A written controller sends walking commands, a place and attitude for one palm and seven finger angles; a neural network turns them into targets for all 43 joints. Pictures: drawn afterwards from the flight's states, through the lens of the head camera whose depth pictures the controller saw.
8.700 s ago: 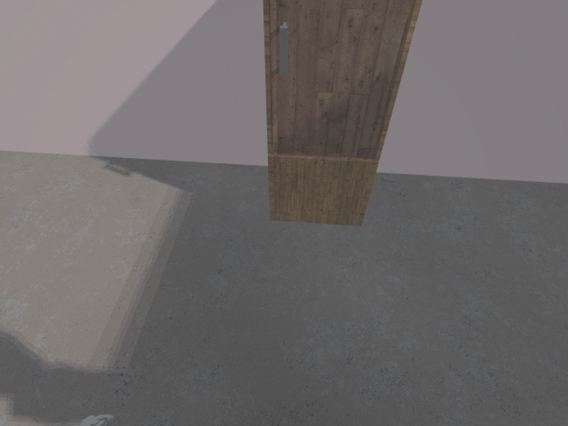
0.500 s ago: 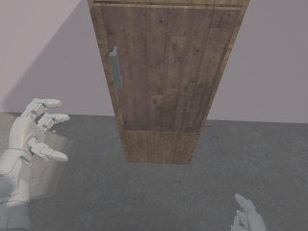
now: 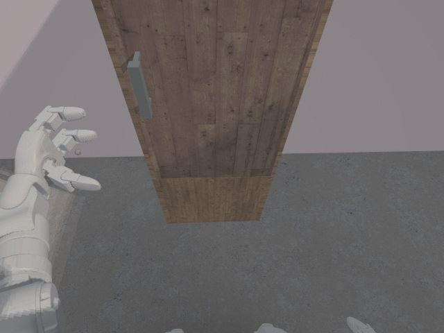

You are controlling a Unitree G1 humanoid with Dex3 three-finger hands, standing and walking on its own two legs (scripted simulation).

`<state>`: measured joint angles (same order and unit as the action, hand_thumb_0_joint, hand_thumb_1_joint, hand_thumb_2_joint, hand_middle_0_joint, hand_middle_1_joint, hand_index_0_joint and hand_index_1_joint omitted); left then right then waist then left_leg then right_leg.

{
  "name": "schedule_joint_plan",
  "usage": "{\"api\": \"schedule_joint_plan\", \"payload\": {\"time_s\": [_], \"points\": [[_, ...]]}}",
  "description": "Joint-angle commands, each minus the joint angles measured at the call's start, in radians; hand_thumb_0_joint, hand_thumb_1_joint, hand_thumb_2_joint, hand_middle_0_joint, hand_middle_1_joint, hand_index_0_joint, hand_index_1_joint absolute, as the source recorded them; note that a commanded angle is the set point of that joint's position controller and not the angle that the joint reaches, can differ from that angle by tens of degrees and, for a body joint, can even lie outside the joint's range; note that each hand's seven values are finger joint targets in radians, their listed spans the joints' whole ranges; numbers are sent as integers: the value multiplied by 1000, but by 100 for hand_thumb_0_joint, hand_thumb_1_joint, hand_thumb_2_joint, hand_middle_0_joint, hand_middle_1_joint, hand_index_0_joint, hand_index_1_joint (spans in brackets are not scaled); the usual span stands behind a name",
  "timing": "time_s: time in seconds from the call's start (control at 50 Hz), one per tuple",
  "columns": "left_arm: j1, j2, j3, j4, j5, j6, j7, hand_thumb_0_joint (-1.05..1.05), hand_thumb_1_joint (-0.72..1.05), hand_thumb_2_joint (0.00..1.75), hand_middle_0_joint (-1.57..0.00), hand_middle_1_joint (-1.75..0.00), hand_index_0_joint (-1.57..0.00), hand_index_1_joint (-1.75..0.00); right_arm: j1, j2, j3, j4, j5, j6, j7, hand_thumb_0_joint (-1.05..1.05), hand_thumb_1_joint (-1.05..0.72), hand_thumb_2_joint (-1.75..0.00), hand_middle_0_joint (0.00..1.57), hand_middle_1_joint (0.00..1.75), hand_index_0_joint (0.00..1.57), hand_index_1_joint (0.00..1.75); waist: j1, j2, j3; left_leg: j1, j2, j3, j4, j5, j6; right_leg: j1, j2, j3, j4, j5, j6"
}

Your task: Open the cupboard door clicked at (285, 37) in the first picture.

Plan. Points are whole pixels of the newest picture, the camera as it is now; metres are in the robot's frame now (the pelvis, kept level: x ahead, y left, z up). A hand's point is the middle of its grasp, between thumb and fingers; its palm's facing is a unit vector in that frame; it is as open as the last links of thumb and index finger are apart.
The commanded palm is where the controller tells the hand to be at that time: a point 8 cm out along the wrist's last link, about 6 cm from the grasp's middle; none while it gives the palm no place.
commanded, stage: move the hooked fingers beside the handle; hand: left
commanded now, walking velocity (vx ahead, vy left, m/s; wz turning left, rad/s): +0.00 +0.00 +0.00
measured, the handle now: (142, 86) +0.59 +0.19 +0.09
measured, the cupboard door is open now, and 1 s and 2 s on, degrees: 0 0 0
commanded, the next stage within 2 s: slide the fingers in behind the handle in 1.76 s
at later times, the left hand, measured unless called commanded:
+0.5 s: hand (96, 126) +0.46 +0.25 +0.10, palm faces +0.04 -1.00 +0.00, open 14.0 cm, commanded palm +0.44 +0.30 +0.09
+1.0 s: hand (107, 100) +0.53 +0.25 +0.10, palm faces +0.04 -1.00 +0.00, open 14.0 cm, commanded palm +0.50 +0.29 +0.09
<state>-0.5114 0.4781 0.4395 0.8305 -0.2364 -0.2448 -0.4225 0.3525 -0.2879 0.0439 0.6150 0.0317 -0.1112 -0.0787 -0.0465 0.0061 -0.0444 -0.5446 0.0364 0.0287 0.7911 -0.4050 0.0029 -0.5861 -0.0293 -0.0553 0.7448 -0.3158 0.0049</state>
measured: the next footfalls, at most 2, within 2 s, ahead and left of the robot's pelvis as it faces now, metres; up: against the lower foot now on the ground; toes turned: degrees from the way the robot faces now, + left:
none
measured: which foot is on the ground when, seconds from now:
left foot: down 0.00-1.00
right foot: down 0.00-1.00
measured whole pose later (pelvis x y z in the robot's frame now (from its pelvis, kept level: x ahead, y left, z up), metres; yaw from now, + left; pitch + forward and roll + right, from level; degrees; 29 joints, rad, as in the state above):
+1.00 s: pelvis +0.00 +0.01 -0.02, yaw -2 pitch +19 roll -3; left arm -1.01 0.72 0.51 1.29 -0.06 -0.30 -0.36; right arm 0.44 -0.29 0.05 0.62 -0.01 0.05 -0.04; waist -0.20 0.01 -0.06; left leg -0.80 0.06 0.03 0.91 -0.44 0.01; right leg -0.82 -0.01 -0.05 0.81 -0.32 0.01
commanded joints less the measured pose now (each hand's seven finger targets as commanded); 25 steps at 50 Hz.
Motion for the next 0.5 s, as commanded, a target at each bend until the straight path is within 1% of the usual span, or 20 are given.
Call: {"api": "schedule_joint_plan", "payload": {"time_s": [0.0, 0.04, 0.06, 0.08, 0.1, 0.12, 0.16, 0.18, 0.2, 0.22, 0.24, 0.26, 0.3, 0.36, 0.38, 0.4, 0.42, 0.44, 0.46, 0.48], "points": [[-389, 281, 44, -209, -18, -85, -2, 0, -50, 30, -30, -120, -30, -120, 40, -153, -68, -118, 1, -26, -10, 0, -90, -90, 20, 30, 20, 30, 3, 83, -382, 116, -31, -32, -105, 329, 12, 210, 47, 26, -53, 288, -31], [-388, 289, 53, -180, -15, -86, 5, 0, -50, 30, -30, -120, -30, -120, 48, -154, -67, -112, 0, -15, -7, 0, -90, -90, 20, 30, 20, 30, 1, 68, -369, 97, -30, -33, -105, 330, 11, 204, 47, 23, -51, 292, -30], [-407, 277, 41, -155, -13, -83, 7, 0, -50, 30, -30, -120, -30, -120, 50, -154, -66, -110, 0, -10, -6, 0, -90, -90, 20, 30, 20, 30, -8, 55, -351, 82, -30, -29, -105, 308, 13, 193, 48, 24, -54, 280, -27], [-418, 303, 65, -136, -15, -85, 10, 0, -50, 30, -30, -120, -30, -120, 56, -158, -67, -108, -1, -6, -6, 0, -90, -90, 20, 30, 20, 30, -6, 37, -346, 68, -30, -29, -101, 309, 15, 202, 50, 24, -49, 284, -28], [-414, 329, 82, -118, -6, -85, 13, 0, -50, 30, -30, -120, -30, -120, 60, -160, -68, -108, 0, 1, -5, 0, -90, -90, 20, 30, 20, 30, -2, 41, -351, 57, -29, -27, -102, 301, 15, 202, 48, 28, -49, 280, -27], [-444, 312, 57, -106, 2, -85, 14, 0, -50, 30, -30, -120, -30, -120, 60, -158, -65, -110, -1, 6, -3, 0, -90, -90, 20, 30, 20, 30, -11, 53, -338, 49, -31, -25, -102, 289, 16, 189, 47, 27, -49, 271, -26], [-485, 327, 57, -82, 19, -94, 20, 0, -50, 30, -30, -120, -30, -120, 69, -158, -67, -106, -2, 15, -1, 0, -90, -90, 20, 30, 20, 30, -18, 71, -344, 45, -31, -23, -95, 277, 17, 172, 47, 31, -46, 258, -25], [-520, 357, 73, -82, 24, -105, 25, 0, -50, 30, -30, -120, -30, -120, 74, -161, -66, -104, -4, 19, -3, 0, -90, -90, 20, 30, 20, 30, -20, 69, -348, 46, -28, -31, -89, 289, 17, 171, 50, 29, -37, 261, -29], [-553, 339, 52, -89, 27, -115, 25, 0, -50, 30, -30, -120, -30, -120, 76, -157, -67, -104, -4, 23, -1, 0, -90, -90, 20, 30, 20, 30, -30, 83, -365, 62, -28, -29, -86, 294, 18, 163, 51, 30, -37, 267, -26], [-545, 318, 41, -73, 26, -121, 24, 0, -50, 30, -30, -120, -30, -120, 80, -155, -66, -106, -6, 25, 1, 0, -90, -90, 20, 30, 20, 30, -26, 86, -382, 67, -28, -29, -84, 297, 16, 163, 51, 30, -35, 268, -27], [-558, 347, 64, -62, 27, -128, 27, 0, -50, 30, -30, -120, -30, -120, 85, -159, -69, -98, -5, 29, 0, 0, -90, -90, 20, 30, 20, 30, -29, 82, -387, 66, -25, -30, -78, 303, 16, 160, 52, 31, -33, 273, -27], [-570, 333, 48, -52, 30, -131, 25, 0, -50, 30, -30, -120, -30, -120, 89, -158, -67, -97, -7, 33, 3, 0, -90, -90, 20, 30, 20, 30, -31, 93, -395, 66, -26, -30, -76, 309, 14, 158, 52, 29, -28, 278, -27], [-597, 348, 55, -19, 33, -133, 22, 0, -50, 30, -30, -120, -30, -120, 102, -160, -68, -88, -8, 42, 2, 0, -90, -90, 20, 30, 20, 30, -37, 86, -407, 70, -22, -35, -65, 341, 15, 149, 53, 27, -20, 300, -26], [-612, 350, 47, 21, 49, -128, 25, 0, -50, 30, -30, -120, -30, -120, 108, -161, -68, -85, -9, 55, 8, 0, -90, -90, 20, 30, 20, 30, -42, 99, -383, 54, -22, -36, -64, 314, 14, 118, 53, 24, -22, 271, -27], [-633, 332, 32, 26, 45, -128, 25, 0, -50, 30, -30, -120, -30, -120, 112, -161, -65, -88, -12, 58, 8, 0, -90, -90, 20, 30, 20, 30, -50, 89, -386, 52, -23, -37, -61, 319, 16, 119, 55, 23, -17, 275, -27], [-640, 352, 45, 42, 52, -127, 28, 0, -50, 30, -30, -120, -30, -120, 119, -164, -69, -84, -11, 63, 8, 0, -90, -90, 20, 30, 20, 30, -53, 70, -394, 49, -19, -40, -58, 320, 16, 110, 55, 21, -17, 274, -25], [-664, 341, 29, 57, 56, -125, 30, 0, -50, 30, -30, -120, -30, -120, 122, -164, -67, -81, -12, 67, 7, 0, -90, -90, 20, 30, 20, 30, -63, 70, -390, 37, -20, -38, -57, 298, 17, 103, 54, 25, -19, 262, -22], [-689, 333, 17, 77, 62, -125, 34, 0, -50, 30, -30, -120, -30, -120, 123, -164, -65, -77, -13, 70, 8, 0, -90, -90, 20, 30, 20, 30, -70, 69, -368, 23, -20, -41, -58, 276, 17, 89, 54, 23, -21, 244, -22], [-714, 342, 20, 100, 64, -122, 39, 0, -50, 30, -30, -120, -30, -120, 128, -167, -64, -73, -13, 72, 8, 0, -90, -90, 20, 30, 20, 30, -81, 61, -355, 6, -20, -40, -55, 243, 20, 79, 54, 28, -26, 219, -19], [-750, 390, 50, 92, 69, -132, 45, 0, -50, 30, -30, -120, -30, -120, 136, -172, -62, -70, -17, 74, 6, 0, -90, -90, 20, 30, 20, 30, -78, 63, -370, 0, -21, -45, -50, 251, 21, 91, 54, 28, -18, 224, -23]]}}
